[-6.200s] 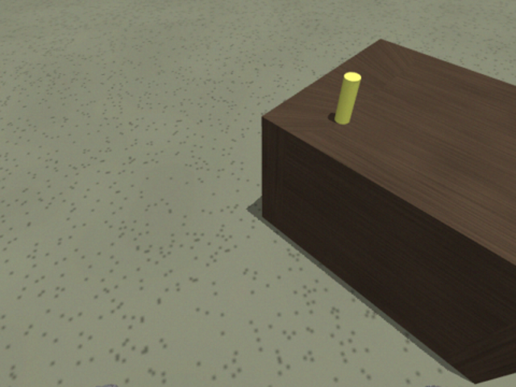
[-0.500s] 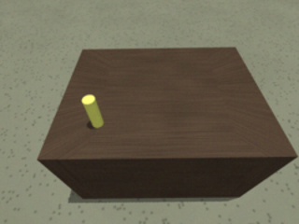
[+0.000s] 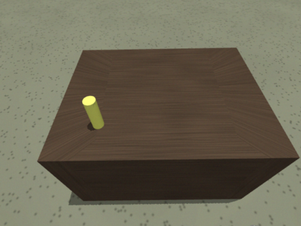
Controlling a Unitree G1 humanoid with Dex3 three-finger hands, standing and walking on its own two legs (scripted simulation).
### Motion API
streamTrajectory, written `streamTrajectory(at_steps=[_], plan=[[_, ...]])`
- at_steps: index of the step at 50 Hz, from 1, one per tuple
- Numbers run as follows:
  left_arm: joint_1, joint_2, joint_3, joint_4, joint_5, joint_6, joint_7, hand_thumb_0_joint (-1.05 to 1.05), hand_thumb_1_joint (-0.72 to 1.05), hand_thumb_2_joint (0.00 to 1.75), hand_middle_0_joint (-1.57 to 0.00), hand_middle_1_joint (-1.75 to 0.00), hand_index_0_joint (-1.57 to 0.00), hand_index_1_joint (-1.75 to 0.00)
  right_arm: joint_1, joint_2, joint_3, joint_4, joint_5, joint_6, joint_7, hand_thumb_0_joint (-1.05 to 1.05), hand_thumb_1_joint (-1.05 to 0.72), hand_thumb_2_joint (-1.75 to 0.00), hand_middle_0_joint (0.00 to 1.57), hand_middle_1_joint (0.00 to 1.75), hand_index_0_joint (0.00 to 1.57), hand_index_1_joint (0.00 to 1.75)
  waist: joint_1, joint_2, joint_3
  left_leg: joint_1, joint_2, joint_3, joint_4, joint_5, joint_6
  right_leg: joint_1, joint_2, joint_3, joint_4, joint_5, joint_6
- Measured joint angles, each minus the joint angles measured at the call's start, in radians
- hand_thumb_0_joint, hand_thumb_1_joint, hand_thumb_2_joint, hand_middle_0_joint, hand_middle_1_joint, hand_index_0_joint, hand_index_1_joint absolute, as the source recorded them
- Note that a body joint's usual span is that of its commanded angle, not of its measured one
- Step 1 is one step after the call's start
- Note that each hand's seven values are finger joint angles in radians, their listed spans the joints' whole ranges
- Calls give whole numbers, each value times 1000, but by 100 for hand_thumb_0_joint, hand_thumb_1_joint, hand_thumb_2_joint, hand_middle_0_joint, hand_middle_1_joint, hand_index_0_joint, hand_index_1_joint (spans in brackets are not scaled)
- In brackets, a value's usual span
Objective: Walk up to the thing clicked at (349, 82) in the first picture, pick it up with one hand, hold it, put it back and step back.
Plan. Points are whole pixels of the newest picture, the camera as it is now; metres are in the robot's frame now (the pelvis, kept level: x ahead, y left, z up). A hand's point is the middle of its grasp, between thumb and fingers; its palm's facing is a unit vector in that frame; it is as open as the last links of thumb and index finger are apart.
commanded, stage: stand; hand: left
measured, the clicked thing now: (94, 113) +0.53 +0.25 -0.10
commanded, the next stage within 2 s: go down in 0.62 s
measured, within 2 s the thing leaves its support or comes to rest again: neither
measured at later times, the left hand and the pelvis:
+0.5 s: hand out of the picture +0.07 +0.25 -0.16, palm faces -0.03 -0.94 -0.34, open 7.4 cm; pelvis +0.00 +0.00 +0.00, yaw +0 degrees
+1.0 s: hand (76, 216) +0.17 +0.25 -0.15, palm faces +0.04 -0.95 -0.32, open 11.9 cm; pelvis -0.01 +0.00 -0.02, yaw +0 degrees
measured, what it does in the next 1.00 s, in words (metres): stands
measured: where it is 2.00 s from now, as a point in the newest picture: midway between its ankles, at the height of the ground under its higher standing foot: outside the picture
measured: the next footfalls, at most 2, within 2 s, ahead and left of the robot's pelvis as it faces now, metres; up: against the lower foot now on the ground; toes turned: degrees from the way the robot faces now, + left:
none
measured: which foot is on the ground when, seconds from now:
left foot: down 0.00-1.00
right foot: down 0.00-1.00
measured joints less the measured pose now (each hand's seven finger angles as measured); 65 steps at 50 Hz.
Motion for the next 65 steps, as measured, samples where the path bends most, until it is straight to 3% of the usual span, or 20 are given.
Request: streamTrajectory(at_steps=[37, 39, 43, 48, 56, 65], plan=[[1, 3, -4, -6, 1, -2, 1, 1, 90, 90, -20, -29, -20, -30, 9, 2, -1, 0, -2, 0, 1, 1, -90, -90, 20, 29, 20, 30, -2, -2, 1, -6, -1, 0, -1, -7, 1, -4, -2, 0, -4, -6, 1], [7, -6, 1, -71, -32, 2, 12, 1, 88, 88, -18, -27, -18, -28, 17, 5, -3, -68, 40, -15, -13, 1, -88, -88, 18, 27, 18, 28, -8, 2, -2, -53, -2, -4, 47, -26, 2, -47, -2, -4, 39, -23, 1], [-70, -29, 34, -135, -50, 20, 17, 1, 76, 76, -13, -19, -12, -20, -48, 28, -40, -149, 72, -75, -35, 1, -76, -75, 13, 19, 13, 20, -15, 15, 16, -159, 0, -7, 156, -63, 3, -150, 1, -3, 142, -57, 2], [-147, -31, 81, -192, -10, 94, -7, 1, 51, 51, -8, -11, -7, -13, -81, 51, -103, -256, 59, -93, -32, 1, -49, -51, 8, 11, 9, 12, -14, 23, -36, -289, 0, -13, 263, -101, 5, -277, 2, -6, 247, -96, 2], [-47, -8, 100, -384, 4, 277, -51, 1, 7, 21, -7, -6, -7, -7, 37, 60, -112, -411, 68, -45, -4, 1, -6, -24, 6, 6, 6, 7, -18, 15, -114, -343, -8, -15, 321, -140, 9, -332, -6, -7, 310, -140, 6], [45, -7, 134, -553, 16, 319, -51, 0, -36, 8, -7, -7, -8, -8, 118, 78, -123, -496, 44, -52, -27, 0, 31, -10, 5, 5, 6, 5, -15, 12, -102, -416, -9, -17, 412, -190, 11, -399, -6, -6, 393, -187, 10]])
